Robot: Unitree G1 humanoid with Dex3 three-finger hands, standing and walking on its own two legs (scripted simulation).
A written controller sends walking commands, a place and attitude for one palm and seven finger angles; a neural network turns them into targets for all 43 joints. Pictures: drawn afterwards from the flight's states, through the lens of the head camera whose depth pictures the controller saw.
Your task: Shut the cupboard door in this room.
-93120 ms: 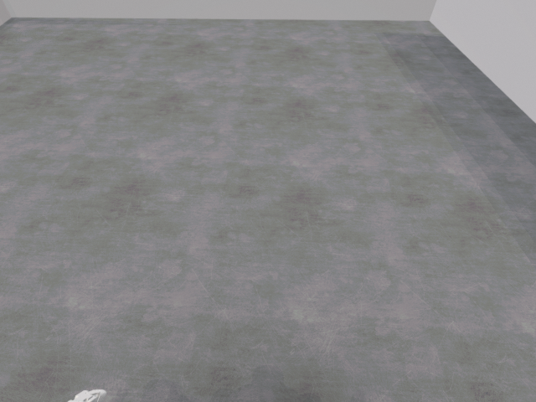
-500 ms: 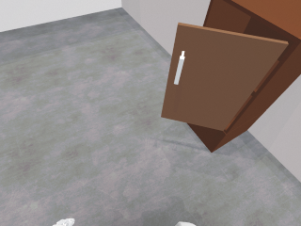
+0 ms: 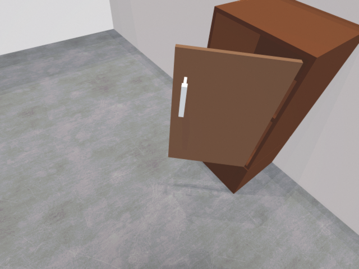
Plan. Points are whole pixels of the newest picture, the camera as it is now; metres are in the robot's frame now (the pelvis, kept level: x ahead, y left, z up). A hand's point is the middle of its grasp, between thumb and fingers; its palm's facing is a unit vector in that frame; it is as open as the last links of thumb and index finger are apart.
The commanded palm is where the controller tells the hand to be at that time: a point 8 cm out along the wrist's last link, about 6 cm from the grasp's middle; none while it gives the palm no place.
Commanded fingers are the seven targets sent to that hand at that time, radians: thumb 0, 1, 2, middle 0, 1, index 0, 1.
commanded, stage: take the last steps up to it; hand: left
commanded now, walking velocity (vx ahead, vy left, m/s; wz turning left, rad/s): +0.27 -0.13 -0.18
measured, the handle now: (183, 97) +0.66 +0.02 -0.02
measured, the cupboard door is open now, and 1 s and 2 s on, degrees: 46 46 46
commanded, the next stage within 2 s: come to a stop and stand still in 0.38 s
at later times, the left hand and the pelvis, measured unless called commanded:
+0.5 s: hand (155, 221) +0.27 +0.08 -0.17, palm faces -0.14 -0.97 -0.19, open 7.3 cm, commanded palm none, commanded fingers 0.00 0.90 0.90 -0.20 -0.30 -0.20 -0.30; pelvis +0.15 -0.09 +0.00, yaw -5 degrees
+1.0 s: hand (140, 225) +0.27 +0.12 -0.18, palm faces +0.00 -0.98 -0.22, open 7.3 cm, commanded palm none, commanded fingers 0.00 0.90 0.90 -0.20 -0.30 -0.20 -0.30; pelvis +0.21 -0.08 +0.00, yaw -4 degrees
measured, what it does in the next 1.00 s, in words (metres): walks ahead: right foot, then left foot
